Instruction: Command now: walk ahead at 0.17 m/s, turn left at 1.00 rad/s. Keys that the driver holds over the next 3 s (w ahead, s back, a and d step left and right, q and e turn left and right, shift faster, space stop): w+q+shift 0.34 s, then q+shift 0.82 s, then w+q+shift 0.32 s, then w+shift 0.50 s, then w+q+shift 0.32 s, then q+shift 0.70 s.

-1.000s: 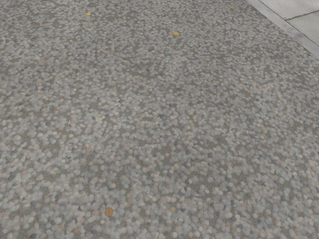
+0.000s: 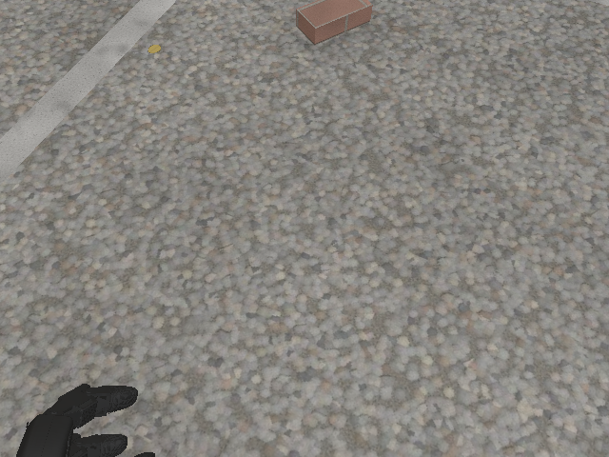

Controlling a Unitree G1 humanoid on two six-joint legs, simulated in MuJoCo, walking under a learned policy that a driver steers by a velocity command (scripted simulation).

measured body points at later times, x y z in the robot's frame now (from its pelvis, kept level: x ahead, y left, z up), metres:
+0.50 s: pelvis +0.20 -0.06 +0.01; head +0.22 -0.05 +0.46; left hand +0.09 +0.22 -0.10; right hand +0.50 -0.20 -0.07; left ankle +0.23 +0.13 -0.62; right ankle +0.19 -0.19 -0.73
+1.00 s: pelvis +0.36 +0.04 +0.00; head +0.38 +0.10 +0.45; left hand +0.26 +0.37 -0.08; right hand +0.70 +0.01 -0.07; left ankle +0.33 +0.14 -0.73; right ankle +0.57 +0.02 -0.68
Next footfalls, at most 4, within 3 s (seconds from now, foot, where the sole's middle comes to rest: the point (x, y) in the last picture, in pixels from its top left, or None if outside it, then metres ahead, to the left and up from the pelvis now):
0.24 right None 0.22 -0.17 -0.77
0.70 left None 0.36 0.17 -0.77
1.12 right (258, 359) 0.57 0.10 -0.77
1.68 left None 0.23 0.26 -0.77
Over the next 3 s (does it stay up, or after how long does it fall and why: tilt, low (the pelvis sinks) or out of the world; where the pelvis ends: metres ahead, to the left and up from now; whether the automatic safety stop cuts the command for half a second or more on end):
stays up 0.05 1.03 0.01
